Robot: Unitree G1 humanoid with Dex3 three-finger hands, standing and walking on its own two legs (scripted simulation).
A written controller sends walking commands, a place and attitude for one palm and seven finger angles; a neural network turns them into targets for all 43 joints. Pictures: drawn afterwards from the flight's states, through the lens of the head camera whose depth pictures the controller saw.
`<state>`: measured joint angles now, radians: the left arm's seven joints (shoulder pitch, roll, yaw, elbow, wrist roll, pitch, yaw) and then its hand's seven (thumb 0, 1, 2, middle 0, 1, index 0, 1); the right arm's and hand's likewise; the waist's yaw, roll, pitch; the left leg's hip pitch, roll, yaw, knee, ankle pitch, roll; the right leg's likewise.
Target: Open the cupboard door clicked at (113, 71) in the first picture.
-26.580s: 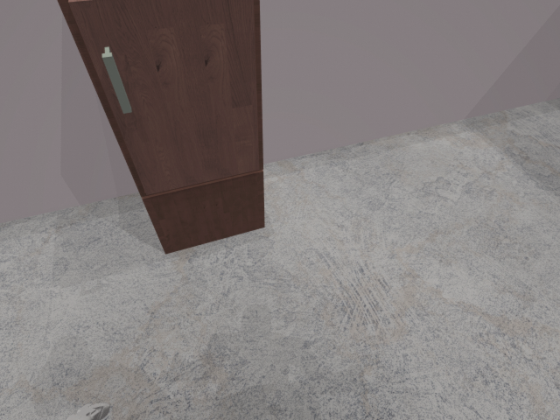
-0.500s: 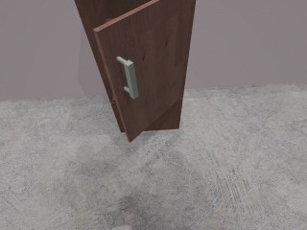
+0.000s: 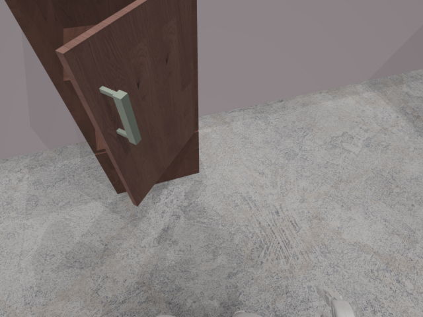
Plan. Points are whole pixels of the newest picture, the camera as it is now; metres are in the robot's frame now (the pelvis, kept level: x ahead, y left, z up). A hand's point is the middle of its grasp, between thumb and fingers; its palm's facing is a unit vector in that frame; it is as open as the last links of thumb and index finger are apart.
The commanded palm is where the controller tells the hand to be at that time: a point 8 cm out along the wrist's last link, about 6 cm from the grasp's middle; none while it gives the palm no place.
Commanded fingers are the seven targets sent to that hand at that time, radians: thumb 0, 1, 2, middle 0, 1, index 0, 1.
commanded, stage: walk to a spot facing it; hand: left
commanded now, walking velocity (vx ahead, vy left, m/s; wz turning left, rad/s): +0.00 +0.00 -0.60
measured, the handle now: (121, 116) +0.49 +0.25 +0.05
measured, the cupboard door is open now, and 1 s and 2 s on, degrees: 44 44 44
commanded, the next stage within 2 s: none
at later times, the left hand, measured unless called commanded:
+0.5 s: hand (149, 297) +0.17 +0.15 -0.17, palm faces -0.34 -0.91 -0.21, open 7.4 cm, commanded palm none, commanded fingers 0.00 0.90 0.90 -0.20 -0.30 -0.20 -0.30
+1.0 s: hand (178, 285) +0.19 +0.09 -0.17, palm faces -0.57 -0.80 -0.19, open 7.4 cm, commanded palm none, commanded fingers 0.00 0.90 0.90 -0.20 -0.30 -0.20 -0.30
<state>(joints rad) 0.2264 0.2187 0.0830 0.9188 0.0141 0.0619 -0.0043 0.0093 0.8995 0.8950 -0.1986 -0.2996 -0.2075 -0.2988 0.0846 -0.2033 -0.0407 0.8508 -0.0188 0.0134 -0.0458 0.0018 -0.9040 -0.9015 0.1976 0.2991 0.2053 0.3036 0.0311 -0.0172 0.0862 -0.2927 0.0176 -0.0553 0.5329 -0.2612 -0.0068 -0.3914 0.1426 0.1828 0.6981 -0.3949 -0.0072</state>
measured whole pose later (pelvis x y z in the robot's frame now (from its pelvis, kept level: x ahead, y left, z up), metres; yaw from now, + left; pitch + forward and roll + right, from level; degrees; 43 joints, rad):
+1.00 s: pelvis +0.03 -0.03 +0.00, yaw -38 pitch +1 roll -1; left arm 0.24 0.21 0.07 0.93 0.02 0.05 -0.03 0.01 0.90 0.90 -0.20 -0.30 -0.21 -0.30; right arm 0.21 -0.23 -0.04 0.86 -0.03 -0.01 -0.01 0.00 -0.90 -0.90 0.20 0.30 0.20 0.30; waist 0.00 -0.02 0.06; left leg -0.30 0.05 0.07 0.57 -0.36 -0.01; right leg -0.34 0.06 0.09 0.67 -0.41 -0.02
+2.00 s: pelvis +0.22 -0.39 +0.00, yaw -63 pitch +1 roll +1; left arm 0.17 0.21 0.06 0.98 0.03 -0.04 -0.06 0.01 0.91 0.90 -0.19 -0.30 -0.20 -0.30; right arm 0.36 -0.19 -0.04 1.04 -0.04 -0.04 0.01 0.00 -0.92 -0.90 0.20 0.30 0.21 0.30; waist -0.01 -0.01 0.05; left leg -0.16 0.13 0.18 0.56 -0.39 -0.06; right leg -0.39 -0.07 -0.09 0.59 -0.26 -0.03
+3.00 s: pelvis +0.36 -0.76 +0.00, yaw -47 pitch +2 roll -1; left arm 0.10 0.22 0.07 0.92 0.01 0.04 0.00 0.01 0.91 0.90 -0.19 -0.30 -0.20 -0.30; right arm 0.17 -0.23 -0.06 0.94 -0.04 0.02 0.00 0.00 -0.90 -0.90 0.20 0.30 0.21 0.30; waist -0.02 0.02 0.08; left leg -0.36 0.04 0.01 0.58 -0.27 -0.01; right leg -0.42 -0.06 -0.05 0.87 -0.46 0.08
